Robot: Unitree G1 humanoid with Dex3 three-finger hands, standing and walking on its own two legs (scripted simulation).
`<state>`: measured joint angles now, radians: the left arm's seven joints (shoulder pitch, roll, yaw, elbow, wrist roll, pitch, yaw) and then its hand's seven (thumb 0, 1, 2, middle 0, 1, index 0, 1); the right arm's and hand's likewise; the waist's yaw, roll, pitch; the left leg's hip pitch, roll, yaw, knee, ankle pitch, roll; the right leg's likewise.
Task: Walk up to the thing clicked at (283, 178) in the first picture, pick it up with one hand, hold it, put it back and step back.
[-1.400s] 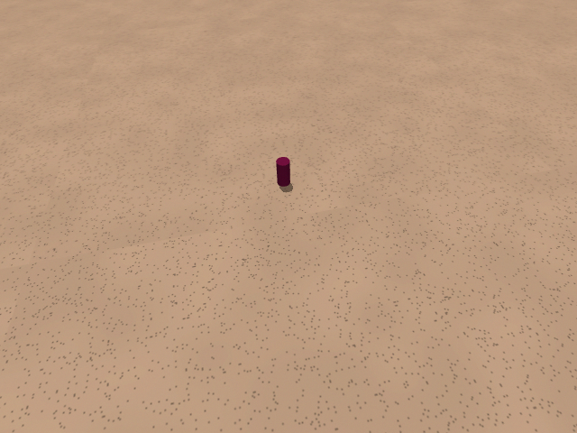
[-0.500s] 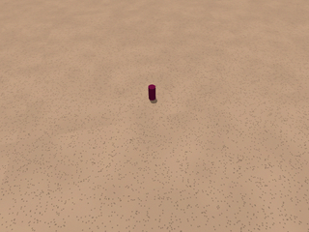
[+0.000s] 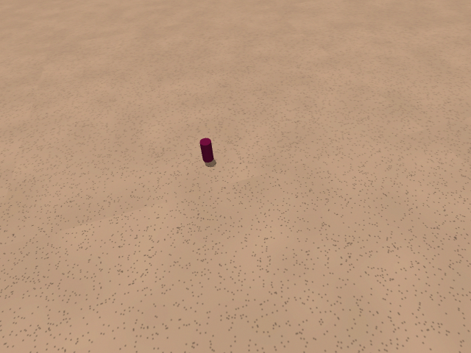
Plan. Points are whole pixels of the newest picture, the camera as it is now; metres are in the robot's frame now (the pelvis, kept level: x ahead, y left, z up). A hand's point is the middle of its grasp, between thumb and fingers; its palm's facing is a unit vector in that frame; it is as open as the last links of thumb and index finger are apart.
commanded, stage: walk up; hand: left
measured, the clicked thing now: (206, 150) +1.36 +0.19 -0.70
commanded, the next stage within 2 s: none
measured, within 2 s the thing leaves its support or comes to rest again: neither
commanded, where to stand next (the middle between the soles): +1.00 +0.00 m, yaw -2 degrees
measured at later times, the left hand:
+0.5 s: hand (114, 325) +0.23 +0.28 -0.16, palm faces -0.05 -0.94 -0.34, open 7.4 cm
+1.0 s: hand (152, 204) +0.51 +0.23 -0.11, palm faces -0.05 -0.91 -0.42, open 7.4 cm
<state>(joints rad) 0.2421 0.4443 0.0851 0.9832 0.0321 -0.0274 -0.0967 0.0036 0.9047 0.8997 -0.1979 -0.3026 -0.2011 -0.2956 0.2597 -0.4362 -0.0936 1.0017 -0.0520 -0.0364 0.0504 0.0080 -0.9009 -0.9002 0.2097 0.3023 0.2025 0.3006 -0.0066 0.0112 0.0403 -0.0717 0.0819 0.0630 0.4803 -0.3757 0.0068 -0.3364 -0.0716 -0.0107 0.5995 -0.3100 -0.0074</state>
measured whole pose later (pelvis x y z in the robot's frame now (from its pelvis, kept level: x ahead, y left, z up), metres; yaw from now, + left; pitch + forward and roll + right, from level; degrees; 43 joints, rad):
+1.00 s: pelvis +0.43 -0.04 +0.00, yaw -2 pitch -3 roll +0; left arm 0.30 0.39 0.03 0.85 0.00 -0.10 -0.05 0.00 0.90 0.90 -0.20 -0.30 -0.20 -0.30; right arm 0.29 -0.44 -0.06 0.89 0.00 -0.04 0.06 0.01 -0.91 -0.90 0.20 0.30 0.20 0.30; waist 0.01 0.09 0.07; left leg -0.46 0.05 -0.01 1.05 -0.36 0.03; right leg -0.26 -0.03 -0.08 0.57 -0.26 -0.02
